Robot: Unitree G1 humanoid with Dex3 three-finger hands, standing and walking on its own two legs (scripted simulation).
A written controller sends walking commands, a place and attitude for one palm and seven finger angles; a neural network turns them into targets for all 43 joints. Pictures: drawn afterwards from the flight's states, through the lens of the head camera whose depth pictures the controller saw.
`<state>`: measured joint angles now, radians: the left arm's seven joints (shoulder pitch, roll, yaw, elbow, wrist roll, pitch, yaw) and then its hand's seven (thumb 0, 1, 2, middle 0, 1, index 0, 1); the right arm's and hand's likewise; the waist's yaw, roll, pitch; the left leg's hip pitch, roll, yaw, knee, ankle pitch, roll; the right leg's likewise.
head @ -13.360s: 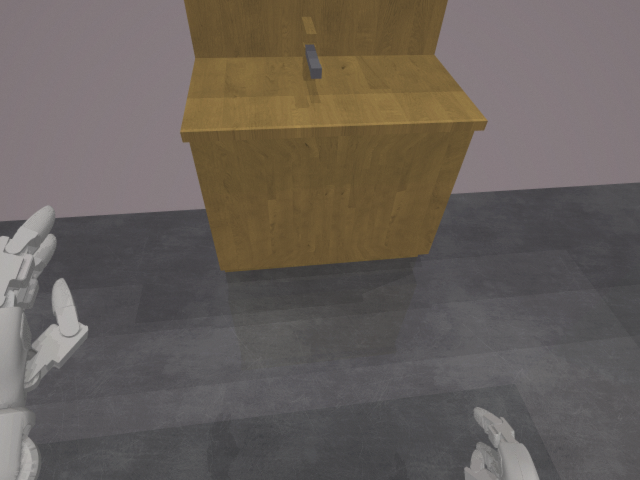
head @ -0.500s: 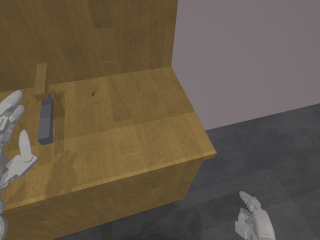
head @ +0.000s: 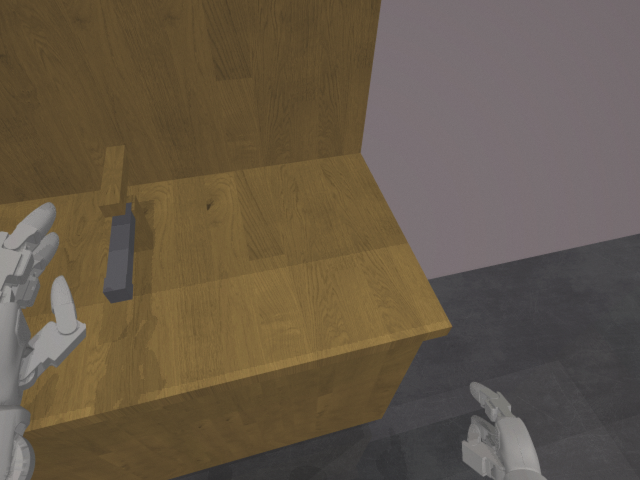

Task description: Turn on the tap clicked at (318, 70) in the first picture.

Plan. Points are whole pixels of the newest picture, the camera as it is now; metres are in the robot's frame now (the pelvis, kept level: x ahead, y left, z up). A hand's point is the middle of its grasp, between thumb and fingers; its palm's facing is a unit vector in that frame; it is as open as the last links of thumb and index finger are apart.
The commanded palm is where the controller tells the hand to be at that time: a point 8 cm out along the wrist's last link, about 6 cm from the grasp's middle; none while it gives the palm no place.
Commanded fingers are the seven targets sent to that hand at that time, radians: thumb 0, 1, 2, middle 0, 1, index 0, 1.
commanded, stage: come to a stop and stand still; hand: left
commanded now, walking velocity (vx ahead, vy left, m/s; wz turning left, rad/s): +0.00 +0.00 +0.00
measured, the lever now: (118, 288) +0.33 +0.31 +0.02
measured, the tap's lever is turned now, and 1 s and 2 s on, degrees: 0 0 0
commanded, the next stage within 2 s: look again from close up in 0.60 s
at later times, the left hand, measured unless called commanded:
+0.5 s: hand (20, 325) +0.21 +0.29 +0.15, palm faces +0.34 -0.86 -0.38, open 7.4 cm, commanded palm +0.15 +0.33 +0.17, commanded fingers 0.00 0.90 0.90 -0.20 -0.30 -0.20 -0.30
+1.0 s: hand (46, 329) +0.21 +0.27 +0.15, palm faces +0.26 -0.87 -0.41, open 7.4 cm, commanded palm +0.15 +0.32 +0.17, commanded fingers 0.00 0.90 0.90 -0.20 -0.30 -0.20 -0.30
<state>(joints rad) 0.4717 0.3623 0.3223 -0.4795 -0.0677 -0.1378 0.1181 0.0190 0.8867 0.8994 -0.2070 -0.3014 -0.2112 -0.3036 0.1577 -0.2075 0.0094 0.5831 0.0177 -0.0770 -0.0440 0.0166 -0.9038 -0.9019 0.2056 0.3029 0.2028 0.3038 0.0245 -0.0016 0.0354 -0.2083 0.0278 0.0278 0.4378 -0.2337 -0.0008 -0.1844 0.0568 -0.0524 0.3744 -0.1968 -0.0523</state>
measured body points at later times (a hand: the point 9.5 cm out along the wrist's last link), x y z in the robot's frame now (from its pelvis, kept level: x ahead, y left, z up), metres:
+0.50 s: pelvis -0.01 +0.05 +0.00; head +0.02 +0.07 +0.45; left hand +0.18 +0.34 +0.17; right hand +0.17 -0.17 -0.07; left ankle +0.00 +0.12 -0.74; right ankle +0.00 -0.08 -0.74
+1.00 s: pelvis -0.02 +0.04 +0.00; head +0.02 +0.06 +0.44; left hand +0.19 +0.32 +0.17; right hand +0.15 -0.18 -0.08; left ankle +0.00 +0.12 -0.74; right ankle +0.00 -0.08 -0.74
